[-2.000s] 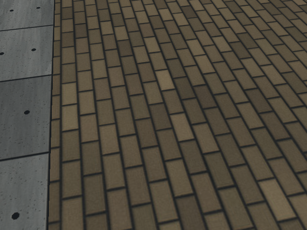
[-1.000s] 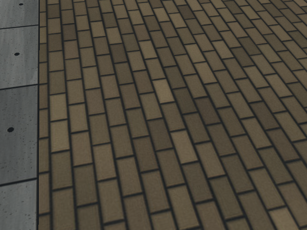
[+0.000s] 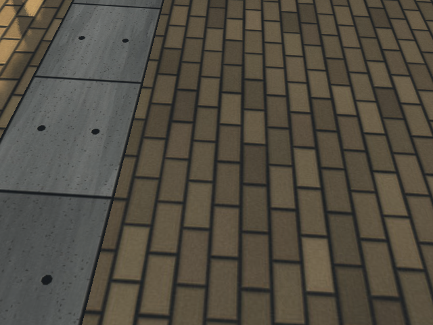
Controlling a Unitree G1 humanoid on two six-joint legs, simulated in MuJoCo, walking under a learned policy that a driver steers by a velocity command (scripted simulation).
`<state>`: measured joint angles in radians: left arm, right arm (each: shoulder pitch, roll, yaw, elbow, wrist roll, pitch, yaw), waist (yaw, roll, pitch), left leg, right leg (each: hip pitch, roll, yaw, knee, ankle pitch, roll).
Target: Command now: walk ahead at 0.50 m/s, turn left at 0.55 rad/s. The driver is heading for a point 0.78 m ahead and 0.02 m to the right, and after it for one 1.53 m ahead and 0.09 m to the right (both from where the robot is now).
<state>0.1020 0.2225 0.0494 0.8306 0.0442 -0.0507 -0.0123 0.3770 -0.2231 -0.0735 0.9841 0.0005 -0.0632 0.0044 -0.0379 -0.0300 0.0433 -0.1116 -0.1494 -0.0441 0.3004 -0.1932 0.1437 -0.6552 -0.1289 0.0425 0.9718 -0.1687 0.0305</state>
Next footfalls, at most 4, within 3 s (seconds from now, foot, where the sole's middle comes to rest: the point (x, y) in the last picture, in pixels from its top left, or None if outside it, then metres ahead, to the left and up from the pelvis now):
0.26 right None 0.34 -0.12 -0.78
0.82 left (179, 283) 0.61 0.10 -0.78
1.32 right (222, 225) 0.81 -0.05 -0.78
1.82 left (166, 237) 0.77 0.15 -0.78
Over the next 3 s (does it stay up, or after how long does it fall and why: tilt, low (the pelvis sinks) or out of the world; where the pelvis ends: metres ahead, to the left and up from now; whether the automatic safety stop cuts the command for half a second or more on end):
stays up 0.69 0.06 0.00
